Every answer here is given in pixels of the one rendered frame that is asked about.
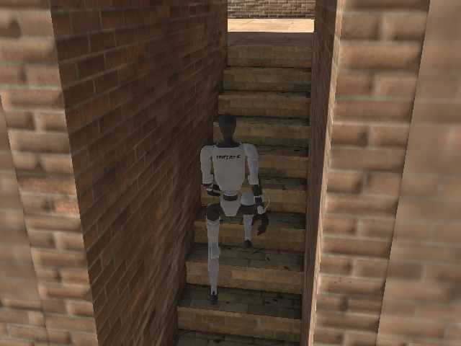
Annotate robot left upper arm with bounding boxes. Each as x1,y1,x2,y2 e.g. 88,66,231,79
200,145,214,184

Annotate robot right upper arm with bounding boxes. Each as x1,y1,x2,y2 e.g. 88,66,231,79
243,143,259,185

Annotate robot head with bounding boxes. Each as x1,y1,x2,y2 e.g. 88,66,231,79
216,113,240,148

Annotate left robot hand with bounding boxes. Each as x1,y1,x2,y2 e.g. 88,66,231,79
207,184,222,197

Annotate robot left forearm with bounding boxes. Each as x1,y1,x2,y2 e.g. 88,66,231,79
201,177,213,191

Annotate right robot thigh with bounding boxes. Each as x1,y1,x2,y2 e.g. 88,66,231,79
241,191,255,215

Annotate right robot hand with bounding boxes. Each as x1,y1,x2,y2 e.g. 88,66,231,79
251,212,269,236

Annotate robot right forearm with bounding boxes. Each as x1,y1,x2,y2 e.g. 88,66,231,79
251,174,266,214

